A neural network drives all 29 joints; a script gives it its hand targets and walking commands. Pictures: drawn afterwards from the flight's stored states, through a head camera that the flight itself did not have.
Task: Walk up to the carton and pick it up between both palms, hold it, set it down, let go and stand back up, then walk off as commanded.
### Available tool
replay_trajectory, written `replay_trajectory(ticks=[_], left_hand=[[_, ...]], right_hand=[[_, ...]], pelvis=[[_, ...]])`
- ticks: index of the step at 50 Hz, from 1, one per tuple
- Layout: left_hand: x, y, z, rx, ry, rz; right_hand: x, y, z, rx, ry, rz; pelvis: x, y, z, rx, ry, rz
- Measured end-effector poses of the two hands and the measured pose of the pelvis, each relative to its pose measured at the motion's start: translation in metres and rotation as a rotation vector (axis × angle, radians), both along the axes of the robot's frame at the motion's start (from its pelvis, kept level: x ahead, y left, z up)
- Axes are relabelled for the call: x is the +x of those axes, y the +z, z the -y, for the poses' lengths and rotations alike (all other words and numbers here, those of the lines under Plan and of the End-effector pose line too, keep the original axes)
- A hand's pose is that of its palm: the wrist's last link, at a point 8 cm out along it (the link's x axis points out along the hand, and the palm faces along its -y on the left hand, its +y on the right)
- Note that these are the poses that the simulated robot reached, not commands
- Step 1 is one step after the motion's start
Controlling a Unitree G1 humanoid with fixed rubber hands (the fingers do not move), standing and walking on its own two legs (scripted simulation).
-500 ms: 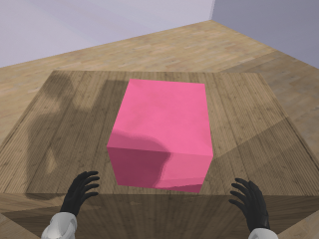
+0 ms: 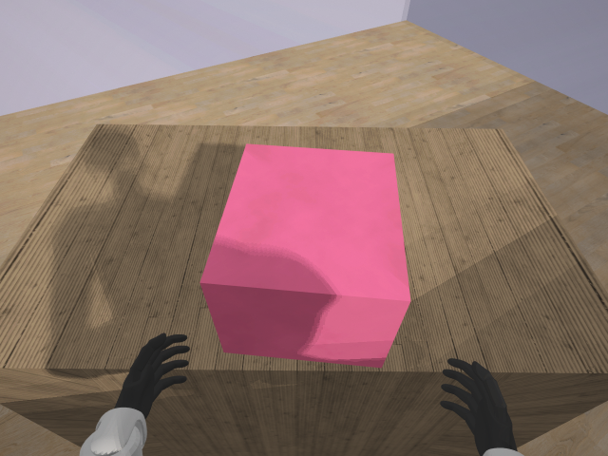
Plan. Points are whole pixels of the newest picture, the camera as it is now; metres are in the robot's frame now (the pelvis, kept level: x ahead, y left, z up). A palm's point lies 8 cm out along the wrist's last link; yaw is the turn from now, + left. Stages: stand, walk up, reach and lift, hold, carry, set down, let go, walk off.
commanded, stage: set down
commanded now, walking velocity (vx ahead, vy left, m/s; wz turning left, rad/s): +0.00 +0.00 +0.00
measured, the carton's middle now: (310, 250) +0.42 +0.01 +0.00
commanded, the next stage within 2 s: let go in 0.60 s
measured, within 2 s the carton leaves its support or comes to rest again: neither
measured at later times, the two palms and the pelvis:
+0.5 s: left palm (140, 401) +0.20 +0.23 -0.03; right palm (487, 446) +0.15 -0.21 -0.05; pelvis +0.00 +0.00 +0.00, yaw +0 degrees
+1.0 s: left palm (140, 397) +0.20 +0.23 -0.02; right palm (480, 448) +0.15 -0.21 -0.08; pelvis +0.01 +0.00 +0.00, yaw +0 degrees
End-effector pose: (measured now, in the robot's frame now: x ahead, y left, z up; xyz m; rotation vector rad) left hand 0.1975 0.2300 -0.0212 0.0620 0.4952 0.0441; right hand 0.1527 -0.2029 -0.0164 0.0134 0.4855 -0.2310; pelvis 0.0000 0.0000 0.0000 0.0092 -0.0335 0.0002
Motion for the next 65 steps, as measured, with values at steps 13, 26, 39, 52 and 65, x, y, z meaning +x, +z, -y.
replay_trajectory(ticks=[13, 26, 39, 52, 65], left_hand=[[-0.002, -0.006, 0.000, -0.003, -0.001, -0.044], [-0.001, -0.006, 0.000, -0.001, -0.001, -0.046], [0.000, -0.005, 0.001, 0.007, -0.006, -0.063], [0.002, -0.002, 0.002, 0.022, -0.008, -0.097], [0.000, -0.005, 0.001, 0.091, -0.088, -0.047]], right_hand=[[-0.005, -0.014, 0.001, -0.013, 0.010, -0.052], [-0.005, -0.032, 0.005, -0.040, 0.040, -0.126], [-0.009, -0.050, 0.009, -0.038, 0.061, -0.192], [0.000, -0.065, 0.010, -0.020, 0.096, -0.236], [-0.032, -0.083, 0.062, -0.164, 0.125, -0.485]], pelvis=[[0.001, 0.000, 0.000, 0.000, 0.000, -0.001], [0.001, 0.000, 0.000, 0.001, 0.000, -0.002], [0.003, 0.000, 0.001, 0.002, 0.000, -0.004], [0.006, 0.000, 0.002, 0.003, 0.000, -0.008], [0.012, -0.002, -0.007, -0.010, -0.001, 0.006]])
